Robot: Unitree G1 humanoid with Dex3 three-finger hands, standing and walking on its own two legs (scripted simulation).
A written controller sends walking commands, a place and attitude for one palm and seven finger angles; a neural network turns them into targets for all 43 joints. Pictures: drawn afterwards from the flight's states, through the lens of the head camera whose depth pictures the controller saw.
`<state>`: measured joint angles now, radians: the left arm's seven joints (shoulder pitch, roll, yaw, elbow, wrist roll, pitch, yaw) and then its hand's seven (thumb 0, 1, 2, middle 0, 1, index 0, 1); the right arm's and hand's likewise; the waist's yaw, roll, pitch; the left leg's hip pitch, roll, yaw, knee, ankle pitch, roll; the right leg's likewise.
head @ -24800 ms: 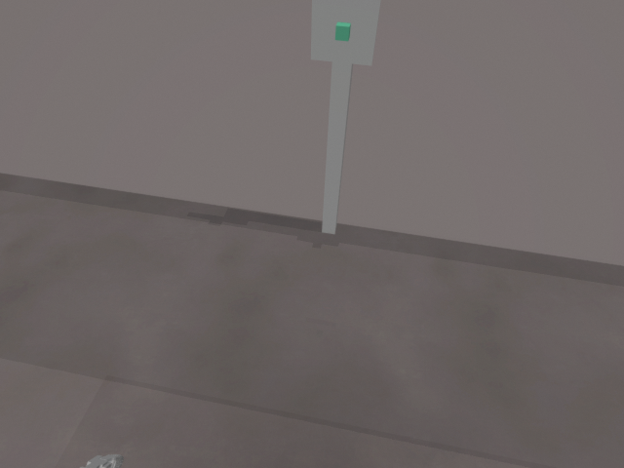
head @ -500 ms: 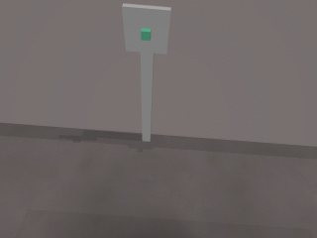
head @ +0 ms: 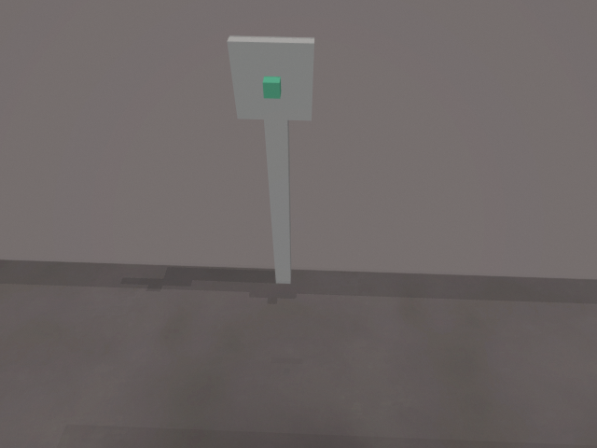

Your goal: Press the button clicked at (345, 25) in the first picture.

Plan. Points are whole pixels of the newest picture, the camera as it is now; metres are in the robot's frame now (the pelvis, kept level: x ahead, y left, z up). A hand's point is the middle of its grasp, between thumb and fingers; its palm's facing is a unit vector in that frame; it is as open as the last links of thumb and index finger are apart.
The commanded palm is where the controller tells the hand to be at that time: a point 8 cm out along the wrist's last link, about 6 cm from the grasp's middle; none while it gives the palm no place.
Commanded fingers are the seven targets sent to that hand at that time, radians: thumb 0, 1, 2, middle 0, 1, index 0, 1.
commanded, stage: let the arm hang, fingers relaxed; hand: left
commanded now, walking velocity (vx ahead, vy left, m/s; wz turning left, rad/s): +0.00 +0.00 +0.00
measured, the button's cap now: (272, 86) +0.81 +0.11 +0.09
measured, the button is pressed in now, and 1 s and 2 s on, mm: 0 0 0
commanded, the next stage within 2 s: stand and wait in 0.22 s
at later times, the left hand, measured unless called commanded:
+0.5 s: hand out of the picture +0.02 +0.18 -0.17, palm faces +0.03 -0.97 -0.23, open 7.4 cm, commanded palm none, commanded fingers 0.00 0.90 0.90 -0.20 -0.30 -0.20 -0.30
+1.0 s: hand out of the picture +0.08 +0.21 -0.16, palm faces +0.00 -0.96 -0.29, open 7.4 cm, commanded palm none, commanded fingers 0.00 0.90 0.90 -0.20 -0.30 -0.20 -0.30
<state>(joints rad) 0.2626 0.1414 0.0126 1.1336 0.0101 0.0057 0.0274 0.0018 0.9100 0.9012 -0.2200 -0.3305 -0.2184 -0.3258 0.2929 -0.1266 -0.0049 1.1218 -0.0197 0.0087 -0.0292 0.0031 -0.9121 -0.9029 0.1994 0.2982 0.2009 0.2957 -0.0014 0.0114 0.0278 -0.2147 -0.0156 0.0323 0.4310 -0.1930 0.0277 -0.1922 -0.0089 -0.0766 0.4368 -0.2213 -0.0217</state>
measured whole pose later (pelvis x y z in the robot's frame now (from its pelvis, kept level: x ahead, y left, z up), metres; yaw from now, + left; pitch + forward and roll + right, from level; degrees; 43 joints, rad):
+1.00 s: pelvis +0.02 -0.02 +0.01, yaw +0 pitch -2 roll +0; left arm 0.14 0.27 0.02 1.14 0.01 -0.01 0.01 0.00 0.91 0.90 -0.20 -0.30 -0.20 -0.30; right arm 0.14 -0.27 -0.01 1.14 -0.02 0.00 -0.02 0.00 -0.91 -0.90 0.20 0.30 0.20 0.30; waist 0.00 0.01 0.06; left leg -0.13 0.01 0.03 0.33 -0.18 0.00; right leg -0.10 0.02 -0.08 0.33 -0.20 -0.04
